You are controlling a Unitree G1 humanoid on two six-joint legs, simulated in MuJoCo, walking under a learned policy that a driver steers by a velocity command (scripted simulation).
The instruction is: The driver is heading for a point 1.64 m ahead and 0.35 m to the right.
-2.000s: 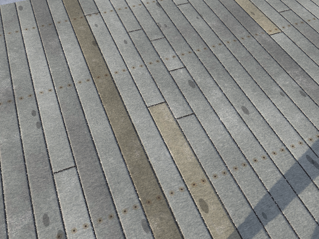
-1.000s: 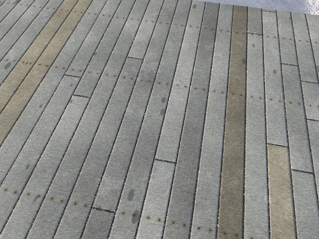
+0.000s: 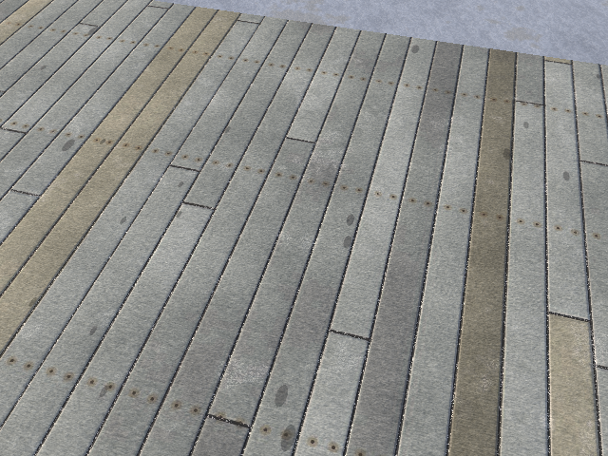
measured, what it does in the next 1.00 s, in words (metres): walks ahead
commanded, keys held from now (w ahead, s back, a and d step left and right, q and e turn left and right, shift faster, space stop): no key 0.34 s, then w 0.66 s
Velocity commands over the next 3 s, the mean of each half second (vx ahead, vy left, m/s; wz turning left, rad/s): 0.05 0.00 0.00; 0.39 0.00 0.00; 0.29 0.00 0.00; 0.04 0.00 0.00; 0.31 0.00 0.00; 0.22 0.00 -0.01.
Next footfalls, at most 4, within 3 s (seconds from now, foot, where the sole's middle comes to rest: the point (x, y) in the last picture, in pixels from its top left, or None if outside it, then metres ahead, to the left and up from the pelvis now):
1.04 left None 0.47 0.10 -0.77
1.48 right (373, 420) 0.60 -0.12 -0.77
2.72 left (278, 297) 0.93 0.11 -0.77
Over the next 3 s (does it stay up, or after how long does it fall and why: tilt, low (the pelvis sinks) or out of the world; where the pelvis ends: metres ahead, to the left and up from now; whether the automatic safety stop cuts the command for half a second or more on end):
stays up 0.81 0.03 0.00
